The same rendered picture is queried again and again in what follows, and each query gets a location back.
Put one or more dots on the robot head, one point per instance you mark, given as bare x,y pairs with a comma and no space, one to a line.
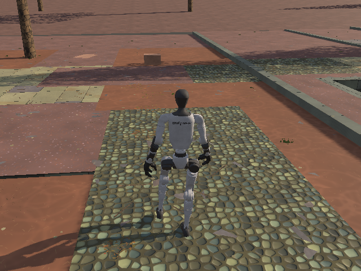
181,98

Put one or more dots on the robot left forearm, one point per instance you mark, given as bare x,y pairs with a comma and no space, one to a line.
152,151

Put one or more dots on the robot right hand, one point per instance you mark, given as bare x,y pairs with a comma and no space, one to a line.
208,158

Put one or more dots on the robot right forearm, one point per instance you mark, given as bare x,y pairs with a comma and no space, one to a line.
206,148

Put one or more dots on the robot left upper arm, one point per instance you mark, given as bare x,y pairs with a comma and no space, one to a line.
160,128

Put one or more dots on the robot left hand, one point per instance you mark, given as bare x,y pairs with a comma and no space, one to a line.
147,170

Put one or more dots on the robot right upper arm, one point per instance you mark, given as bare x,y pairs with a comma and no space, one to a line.
201,128

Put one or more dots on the robot left foot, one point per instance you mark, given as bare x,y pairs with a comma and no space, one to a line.
159,213

